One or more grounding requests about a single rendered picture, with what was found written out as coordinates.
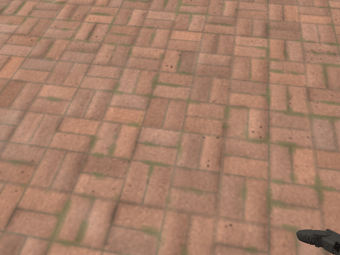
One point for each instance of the right robot hand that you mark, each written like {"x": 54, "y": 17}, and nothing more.
{"x": 328, "y": 240}

